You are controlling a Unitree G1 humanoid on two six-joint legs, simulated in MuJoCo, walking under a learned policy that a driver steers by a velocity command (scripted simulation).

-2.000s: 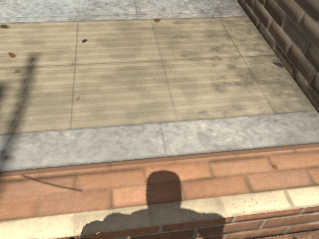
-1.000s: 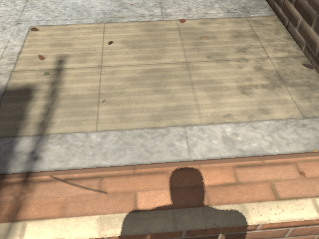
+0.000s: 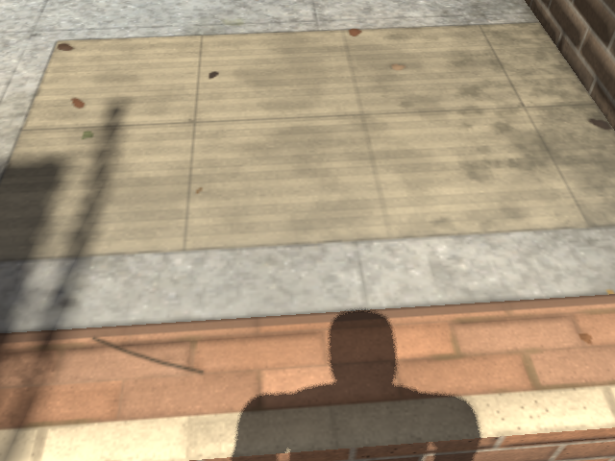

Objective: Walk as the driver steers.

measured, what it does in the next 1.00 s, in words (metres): climbs: left foot 0.20 m higher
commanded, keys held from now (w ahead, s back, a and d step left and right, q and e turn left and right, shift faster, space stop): no key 0.14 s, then w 0.86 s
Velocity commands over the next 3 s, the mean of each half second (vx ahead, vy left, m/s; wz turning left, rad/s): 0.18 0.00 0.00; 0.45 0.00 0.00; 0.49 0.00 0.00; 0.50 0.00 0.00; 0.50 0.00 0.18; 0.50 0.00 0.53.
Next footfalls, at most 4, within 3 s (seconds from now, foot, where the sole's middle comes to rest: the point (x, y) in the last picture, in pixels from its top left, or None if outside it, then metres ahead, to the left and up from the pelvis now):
0.74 left None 0.26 0.08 -0.58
1.24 right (416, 366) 0.53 -0.14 -0.38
1.86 left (293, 208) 0.89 0.07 -0.38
2.42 right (394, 116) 1.20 -0.17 -0.38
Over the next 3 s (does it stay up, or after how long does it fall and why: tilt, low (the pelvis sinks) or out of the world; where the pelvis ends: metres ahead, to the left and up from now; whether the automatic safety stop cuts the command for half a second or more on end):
stays up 1.28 0.04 0.38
